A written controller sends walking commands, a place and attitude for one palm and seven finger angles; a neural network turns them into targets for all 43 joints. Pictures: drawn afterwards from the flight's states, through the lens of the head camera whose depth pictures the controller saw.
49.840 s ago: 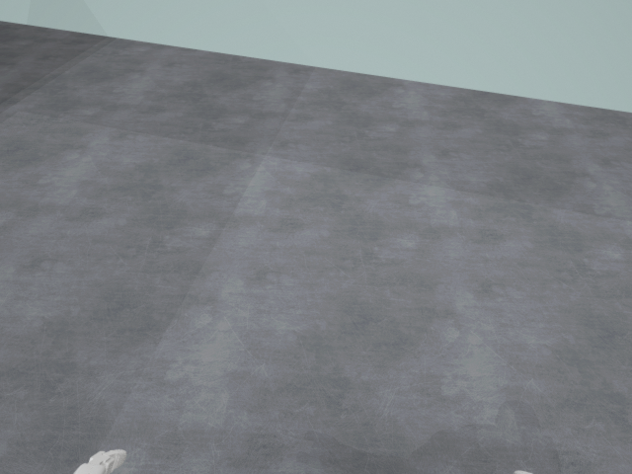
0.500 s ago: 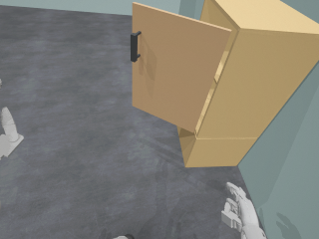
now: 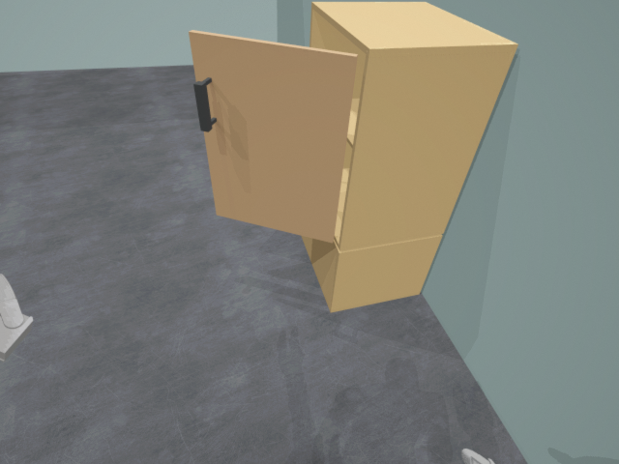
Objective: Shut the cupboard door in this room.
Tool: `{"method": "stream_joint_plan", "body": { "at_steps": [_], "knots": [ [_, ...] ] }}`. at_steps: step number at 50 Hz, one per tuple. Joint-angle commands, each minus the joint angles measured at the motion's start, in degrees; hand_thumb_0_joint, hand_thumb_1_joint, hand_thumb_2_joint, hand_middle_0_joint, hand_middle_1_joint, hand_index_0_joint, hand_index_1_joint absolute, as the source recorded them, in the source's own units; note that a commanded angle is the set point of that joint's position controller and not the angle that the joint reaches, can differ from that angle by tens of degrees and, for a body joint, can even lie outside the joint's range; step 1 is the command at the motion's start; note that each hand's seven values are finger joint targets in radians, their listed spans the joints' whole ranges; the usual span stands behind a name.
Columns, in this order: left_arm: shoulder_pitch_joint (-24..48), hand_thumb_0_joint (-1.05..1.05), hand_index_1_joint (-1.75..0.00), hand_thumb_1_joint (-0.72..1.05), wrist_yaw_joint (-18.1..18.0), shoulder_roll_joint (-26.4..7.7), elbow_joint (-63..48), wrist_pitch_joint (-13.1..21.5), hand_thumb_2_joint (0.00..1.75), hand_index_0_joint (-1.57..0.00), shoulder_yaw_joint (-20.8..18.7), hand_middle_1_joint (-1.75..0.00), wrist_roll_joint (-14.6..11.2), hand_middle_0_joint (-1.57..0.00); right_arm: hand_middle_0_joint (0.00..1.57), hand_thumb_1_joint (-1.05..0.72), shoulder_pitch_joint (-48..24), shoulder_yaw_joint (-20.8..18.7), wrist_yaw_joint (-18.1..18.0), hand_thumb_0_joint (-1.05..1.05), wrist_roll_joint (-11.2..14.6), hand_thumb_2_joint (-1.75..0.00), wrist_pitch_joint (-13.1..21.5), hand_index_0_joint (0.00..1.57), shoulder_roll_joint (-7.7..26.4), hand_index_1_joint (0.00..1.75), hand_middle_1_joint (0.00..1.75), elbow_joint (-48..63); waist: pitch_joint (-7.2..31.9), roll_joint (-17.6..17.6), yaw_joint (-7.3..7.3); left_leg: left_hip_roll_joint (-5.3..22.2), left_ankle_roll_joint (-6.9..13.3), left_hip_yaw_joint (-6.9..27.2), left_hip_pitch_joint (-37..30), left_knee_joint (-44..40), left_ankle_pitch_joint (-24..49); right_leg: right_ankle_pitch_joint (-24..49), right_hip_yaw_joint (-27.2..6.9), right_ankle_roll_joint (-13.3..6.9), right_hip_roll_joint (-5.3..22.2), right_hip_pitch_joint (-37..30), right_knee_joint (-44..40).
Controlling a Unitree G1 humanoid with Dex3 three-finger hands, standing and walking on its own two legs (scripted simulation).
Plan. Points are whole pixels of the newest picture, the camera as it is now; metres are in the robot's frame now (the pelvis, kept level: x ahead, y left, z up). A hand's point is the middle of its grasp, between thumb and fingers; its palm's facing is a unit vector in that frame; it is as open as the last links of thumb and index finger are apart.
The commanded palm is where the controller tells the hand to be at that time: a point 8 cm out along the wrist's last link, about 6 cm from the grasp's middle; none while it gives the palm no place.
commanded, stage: stop stepping back and stand still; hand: left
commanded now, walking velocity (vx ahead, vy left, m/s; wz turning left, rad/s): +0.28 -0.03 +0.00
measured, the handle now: (207, 104) +1.00 +0.26 +0.04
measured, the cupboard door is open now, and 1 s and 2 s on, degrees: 58 58 58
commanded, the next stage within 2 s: let the arm hang, fingers relaxed in 0.24 s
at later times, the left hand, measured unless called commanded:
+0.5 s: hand (112, 436) +0.19 +0.25 -0.05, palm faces +0.17 -0.91 -0.39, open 7.4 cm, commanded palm none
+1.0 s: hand out of the picture +0.00 +0.24 -0.16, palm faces +0.08 -0.97 -0.24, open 7.3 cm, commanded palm none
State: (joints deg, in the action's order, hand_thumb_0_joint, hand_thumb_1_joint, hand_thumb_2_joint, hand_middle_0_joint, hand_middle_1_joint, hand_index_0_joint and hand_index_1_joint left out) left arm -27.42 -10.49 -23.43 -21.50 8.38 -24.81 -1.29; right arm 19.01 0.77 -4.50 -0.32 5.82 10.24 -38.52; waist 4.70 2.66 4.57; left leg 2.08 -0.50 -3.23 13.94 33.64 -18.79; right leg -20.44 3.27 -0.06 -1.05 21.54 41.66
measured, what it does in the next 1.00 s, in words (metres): steps on the spot: right foot, then left foot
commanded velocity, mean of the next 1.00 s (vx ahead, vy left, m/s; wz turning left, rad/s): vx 0.02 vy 0.01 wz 0.00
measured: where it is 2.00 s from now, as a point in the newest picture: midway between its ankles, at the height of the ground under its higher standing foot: outside the picture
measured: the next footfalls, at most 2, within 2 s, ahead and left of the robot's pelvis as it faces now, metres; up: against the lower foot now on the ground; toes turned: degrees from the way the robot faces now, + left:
right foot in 0.04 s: +0.07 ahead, -0.07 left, +0.00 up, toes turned +1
left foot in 0.38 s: +0.06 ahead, +0.15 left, +0.00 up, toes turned +4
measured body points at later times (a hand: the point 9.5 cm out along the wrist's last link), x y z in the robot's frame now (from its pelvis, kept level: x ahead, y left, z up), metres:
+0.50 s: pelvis +0.01 +0.01 -0.01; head +0.01 -0.03 +0.44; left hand +0.18 +0.29 -0.02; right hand +0.19 -0.24 -0.12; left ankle +0.05 +0.15 -0.73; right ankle +0.03 -0.07 -0.73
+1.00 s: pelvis +0.00 +0.03 +0.02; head +0.00 +0.03 +0.47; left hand +0.00 +0.29 -0.14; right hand +0.02 -0.21 -0.14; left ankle +0.02 +0.14 -0.73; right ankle +0.03 -0.07 -0.73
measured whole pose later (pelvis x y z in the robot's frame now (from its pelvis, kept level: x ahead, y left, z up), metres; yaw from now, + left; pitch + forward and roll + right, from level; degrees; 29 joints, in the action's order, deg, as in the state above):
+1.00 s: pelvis +0.00 +0.03 +0.02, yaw +2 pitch -2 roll +0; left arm -16.4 -1.0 -12.6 62.1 -1.2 -1.6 0.6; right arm 16.4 0.0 -0.9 -1.3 -1.3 11.0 -61.4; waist -1.6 -0.2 0.2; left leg 0.4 0.7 -2.0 10.3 23.2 -10.7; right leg -9.9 2.0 -1.1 -0.7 9.7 21.8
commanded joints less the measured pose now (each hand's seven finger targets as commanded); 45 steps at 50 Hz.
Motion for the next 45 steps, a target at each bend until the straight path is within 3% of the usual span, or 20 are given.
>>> {"method": "stream_joint_plan", "body": {
  "at_steps": [1,2,3,4,6,8,12,16,17,18,19,20,22,23,25,26,29,32,35,45],
  "knots": [
    [-3.5,0.00,-0.30,0.90,-0.4,-13.0,-18.9,5.8,0.90,-0.20,-7.7,-0.30,1.1,-0.20,0.20,-0.90,-11.5,-2.9,0.0,0.00,-0.3,-0.90,2.6,0.20,9.1,0.30,0.30,10.7,-4.7,-10.1,-4.67,8.2,4.9,7.7,23.8,-10.6,-20.8,-4.0,-2.6,-2.2,0.9,-19.4,-10.8],
    [-4.0,0.00,-0.30,0.90,-0.6,-14.3,-18.6,5.9,0.90,-0.20,-9.3,-0.30,1.2,-0.20,0.20,-0.90,-11.3,-3.2,0.1,0.00,-0.5,-0.90,2.2,0.20,8.8,0.30,0.30,10.9,-4.4,-4.6,-4.94,4.1,3.4,4.2,28.0,-0.4,-19.5,-11.1,-12.1,-5.9,5.6,-20.6,-15.2],
    [-4.0,0.00,-0.30,0.90,-1.0,-16.4,-17.3,5.9,0.90,-0.20,-11.1,-0.30,1.4,-0.20,0.20,-0.90,-10.3,-3.5,0.3,0.00,-0.6,-0.90,1.6,0.20,8.6,0.30,0.30,10.8,-4.4,3.2,-4.76,-0.2,1.6,-0.2,30.2,13.7,-14.5,-20.9,-28.2,-11.2,15.5,-17.8,-24.4],
    [-1.1,0.00,-0.30,0.90,-1.2,-15.9,-18.1,6.8,0.90,-0.20,-10.9,-0.30,0.6,-0.20,0.20,-0.90,-10.4,-4.0,0.7,0.00,-0.4,-0.90,1.6,0.20,8.3,0.30,0.30,10.7,-1.4,8.0,-4.87,-1.1,1.0,1.2,28.9,27.1,-13.1,-24.5,-38.9,-14.6,22.8,-15.8,-30.8],
    [-0.9,0.00,-0.30,0.90,-1.1,-15.5,-17.1,8.0,0.90,-0.20,-11.3,-0.30,0.6,-0.20,0.20,-0.90,-9.0,-4.1,0.8,0.00,-0.9,-0.90,1.7,0.20,8.5,0.30,0.30,9.5,-2.3,0.4,-3.37,0.7,0.5,5.7,27.0,33.0,-7.2,-20.6,-36.4,-14.8,22.2,-9.9,-30.7],
    [-1.1,0.00,-0.30,0.90,-1.0,-15.1,-16.9,8.8,0.90,-0.20,-11.3,-0.30,0.5,-0.20,0.20,-0.90,-8.8,-3.2,0.8,0.00,-1.1,-0.90,1.2,0.20,7.5,0.30,0.30,9.2,-1.9,-3.3,-3.36,2.6,0.2,5.4,22.8,27.8,-4.6,-13.2,-27.6,-14.0,19.7,-7.3,-29.2],
    [1.1,0.00,-0.30,0.90,-0.8,-10.9,-11.8,8.2,0.90,-0.20,-6.5,-0.30,0.0,-0.20,0.20,-0.90,-9.0,-2.7,0.1,0.00,-0.8,-0.90,1.4,0.20,7.1,0.30,0.30,8.6,-3.5,3.7,-3.72,1.3,0.8,-0.2,11.7,12.3,-0.2,-6.2,-14.9,-9.8,15.0,-2.7,-27.9],
    [3.0,0.00,-0.30,0.90,-0.9,-8.2,-11.0,6.9,0.90,-0.20,-2.2,-0.30,-0.1,-0.20,0.20,-0.90,-9.3,-3.1,-0.6,0.00,-0.6,-0.90,2.6,0.20,8.0,0.30,0.30,8.6,-4.1,0.8,-4.24,-0.9,1.4,-2.6,-0.3,-1.9,4.1,-7.8,-10.7,-6.2,11.5,0.1,-24.7],
    [4.5,0.00,-0.30,0.90,8.1,2.4,26.4,-3.9,0.90,-0.20,18.1,-0.30,4.6,-0.20,0.20,-0.90,-6.9,-3.6,6.3,0.00,-0.6,-0.90,2.9,0.20,15.0,0.30,0.30,-0.6,-8.2,-7.0,0.37,5.2,2.2,5.1,-0.6,0.6,25.0,15.3,-1.0,-3.1,12.3,7.6,-7.7],
    [0.7,0.00,-0.30,0.90,9.5,5.4,27.0,-8.0,0.90,-0.20,18.6,-0.30,3.1,-0.20,0.20,-0.90,-5.3,-3.8,5.8,0.00,-0.2,-0.90,0.5,0.20,13.9,0.30,0.30,1.8,-1.7,-13.0,-2.11,10.8,5.2,13.1,-0.2,-4.7,37.0,9.2,-1.5,0.4,4.9,3.3,1.0],
    [1.4,0.00,-0.30,0.90,9.7,7.7,26.6,-9.3,0.90,-0.20,19.4,-0.30,2.4,-0.20,0.20,-0.90,-6.4,-3.4,4.8,0.00,-0.3,-0.90,-0.7,0.20,14.1,0.30,0.30,2.7,-3.1,-14.6,-2.93,15.5,8.6,15.5,2.6,-8.3,42.2,-7.0,-1.1,1.4,3.1,3.0,6.9],
    [3.8,0.00,-0.30,0.90,9.5,8.4,28.1,-9.5,0.90,-0.20,20.0,-0.30,2.9,-0.20,0.20,-0.90,-7.4,-3.2,4.6,0.00,-1.4,-0.90,-1.9,0.20,13.0,0.30,0.30,2.3,-1.7,-9.1,-3.38,16.4,9.4,15.6,3.9,-8.1,39.1,-12.4,-2.0,1.3,3.0,3.1,9.4],
    [6.9,0.00,-0.30,0.90,10.2,6.6,32.9,-9.0,0.90,-0.20,20.4,-0.30,2.6,-0.20,0.20,-0.90,-10.1,-2.3,4.0,0.00,-2.0,-0.90,-2.4,0.20,13.3,0.30,0.30,3.3,-1.6,-3.4,-5.13,13.3,8.8,14.9,9.0,-6.9,34.0,-5.1,-2.3,0.7,3.4,-4.1,0.4],
    [6.6,0.00,-0.30,0.90,10.3,4.7,36.8,-8.7,0.90,-0.20,20.4,-0.30,2.7,-0.20,0.20,-0.90,-11.5,-1.9,3.9,0.00,-1.7,-0.90,-2.6,0.20,12.7,0.30,0.30,3.3,0.8,-0.2,-6.36,9.8,6.3,11.3,8.4,-3.9,32.8,9.3,-3.3,0.2,4.2,-9.9,-5.9],
    [7.2,0.00,-0.30,0.90,10.1,0.1,45.1,-7.8,0.90,-0.20,20.2,-0.30,3.1,-0.20,0.20,-0.90,-10.7,-2.1,4.1,0.00,-0.8,-0.90,-3.8,0.20,9.7,0.30,0.30,1.8,2.2,13.9,-4.97,-0.3,0.3,3.1,8.2,4.6,8.4,27.1,-16.5,-3.8,14.4,-9.8,-17.0],
    [9.6,0.00,-0.30,0.90,10.3,-0.8,49.3,-7.3,0.90,-0.20,20.4,-0.30,3.0,-0.20,0.20,-0.90,-9.1,-2.3,4.2,0.00,-1.0,-0.90,-5.1,0.20,9.6,0.30,0.30,-0.1,-0.7,16.9,-3.96,-1.9,-0.4,3.3,6.2,6.6,-5.2,22.9,-18.9,-7.2,17.3,-5.5,-21.3],
    [12.7,0.00,-0.30,0.90,9.7,0.7,57.4,-7.1,0.90,-0.20,21.3,-0.30,2.8,-0.20,0.20,-0.90,-8.5,-2.2,4.3,0.00,-1.3,-0.90,-6.4,0.20,8.4,0.30,0.30,-4.2,-2.9,6.1,-2.84,-1.3,0.0,3.8,4.4,5.3,-1.0,27.0,-16.3,-8.4,14.5,-6.9,-20.4],
    [10.8,0.00,-0.30,0.90,9.2,4.7,64.6,-6.6,0.90,-0.20,21.7,-0.30,2.1,-0.20,0.20,-0.90,-6.4,-1.5,3.9,0.00,-1.1,-0.90,-5.2,0.20,6.6,0.30,0.30,-8.9,2.2,-8.4,-3.33,1.8,0.8,6.0,-4.6,-6.1,22.4,27.3,-9.7,-3.6,8.4,-10.7,-15.5],
    [10.0,0.00,-0.30,0.90,8.7,5.8,68.6,-7.2,0.90,-0.20,21.7,-0.30,2.2,-0.20,0.20,-0.90,-7.2,-1.9,3.3,0.00,-1.1,-0.90,-5.2,0.20,6.2,0.30,0.30,-11.4,1.9,-12.0,-4.52,3.3,1.4,6.0,-3.9,-6.6,20.7,22.1,-8.1,-2.4,7.2,-12.8,-18.9],
    [11.2,0.00,-0.30,0.90,9.3,5.5,79.5,-8.1,0.90,-0.20,22.5,-0.30,2.0,-0.20,0.20,-0.90,-3.0,-2.1,3.0,0.00,-1.0,-0.90,-5.9,0.20,6.9,0.30,0.30,-19.0,-8.7,-1.7,-4.42,3.6,1.8,6.8,0.1,-16.9,2.9,4.1,-7.7,-2.3,5.9,-10.8,-26.2]
  ]
}}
